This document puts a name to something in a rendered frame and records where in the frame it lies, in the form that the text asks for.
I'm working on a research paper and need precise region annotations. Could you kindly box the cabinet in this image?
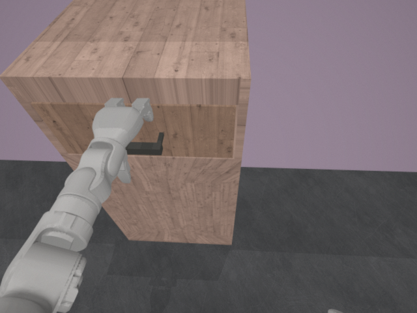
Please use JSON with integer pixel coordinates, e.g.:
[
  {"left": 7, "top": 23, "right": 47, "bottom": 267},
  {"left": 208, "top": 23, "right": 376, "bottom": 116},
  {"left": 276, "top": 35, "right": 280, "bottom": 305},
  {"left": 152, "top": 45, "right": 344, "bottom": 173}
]
[{"left": 0, "top": 0, "right": 251, "bottom": 245}]

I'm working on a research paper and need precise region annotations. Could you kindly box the robot left hand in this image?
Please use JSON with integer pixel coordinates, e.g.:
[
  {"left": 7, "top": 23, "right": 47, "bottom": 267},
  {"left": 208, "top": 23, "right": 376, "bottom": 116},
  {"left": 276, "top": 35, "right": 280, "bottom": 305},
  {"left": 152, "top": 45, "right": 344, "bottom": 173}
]
[{"left": 92, "top": 98, "right": 154, "bottom": 183}]

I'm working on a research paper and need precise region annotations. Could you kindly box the handle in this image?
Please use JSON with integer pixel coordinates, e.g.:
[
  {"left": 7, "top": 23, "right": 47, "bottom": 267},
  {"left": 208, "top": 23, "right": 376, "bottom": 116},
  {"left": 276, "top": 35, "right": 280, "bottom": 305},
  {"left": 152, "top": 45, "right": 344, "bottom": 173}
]
[{"left": 126, "top": 132, "right": 164, "bottom": 155}]

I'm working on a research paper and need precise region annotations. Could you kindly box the left robot upper arm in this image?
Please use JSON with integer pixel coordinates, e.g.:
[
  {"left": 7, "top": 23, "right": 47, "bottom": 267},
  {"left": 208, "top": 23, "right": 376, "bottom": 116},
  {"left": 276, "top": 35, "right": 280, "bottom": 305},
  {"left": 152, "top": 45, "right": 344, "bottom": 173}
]
[{"left": 0, "top": 241, "right": 87, "bottom": 313}]

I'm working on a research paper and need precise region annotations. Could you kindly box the robot left forearm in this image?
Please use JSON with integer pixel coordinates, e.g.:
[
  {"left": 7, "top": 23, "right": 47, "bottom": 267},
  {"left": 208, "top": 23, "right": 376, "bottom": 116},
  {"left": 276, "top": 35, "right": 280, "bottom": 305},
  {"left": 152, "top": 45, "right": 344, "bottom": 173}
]
[{"left": 0, "top": 137, "right": 125, "bottom": 298}]

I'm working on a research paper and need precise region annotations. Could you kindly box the drawer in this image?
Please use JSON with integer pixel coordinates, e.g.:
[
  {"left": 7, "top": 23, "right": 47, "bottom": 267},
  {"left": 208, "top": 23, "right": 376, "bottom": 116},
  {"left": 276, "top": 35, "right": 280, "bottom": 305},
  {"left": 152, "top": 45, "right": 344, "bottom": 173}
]
[{"left": 31, "top": 102, "right": 236, "bottom": 158}]

